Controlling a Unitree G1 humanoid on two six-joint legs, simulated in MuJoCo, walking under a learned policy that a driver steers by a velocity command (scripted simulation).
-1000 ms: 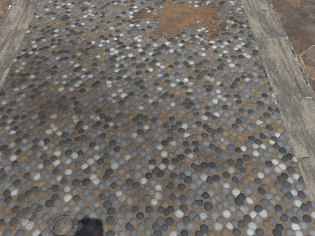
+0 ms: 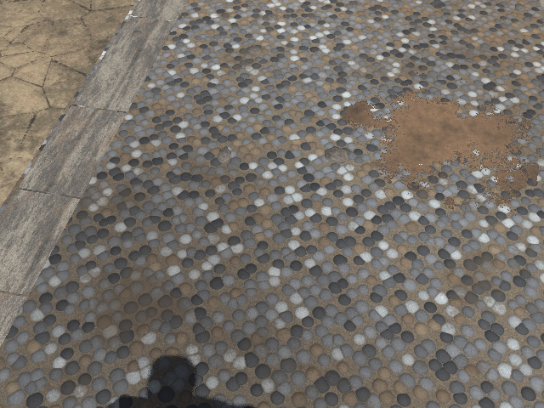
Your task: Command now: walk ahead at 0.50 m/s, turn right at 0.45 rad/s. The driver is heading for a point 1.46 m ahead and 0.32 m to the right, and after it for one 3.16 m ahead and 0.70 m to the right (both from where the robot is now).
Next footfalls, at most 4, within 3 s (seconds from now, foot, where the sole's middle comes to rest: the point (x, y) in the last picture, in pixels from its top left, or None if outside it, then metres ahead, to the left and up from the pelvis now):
0.02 right None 0.18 -0.09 -0.75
0.46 left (234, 402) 0.48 0.09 -0.75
0.94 right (369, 343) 0.61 -0.25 -0.75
1.44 left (315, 226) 0.98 -0.15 -0.75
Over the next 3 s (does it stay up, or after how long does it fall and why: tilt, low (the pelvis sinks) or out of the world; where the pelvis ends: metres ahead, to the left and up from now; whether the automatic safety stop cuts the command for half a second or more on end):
stays up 1.00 -0.31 0.02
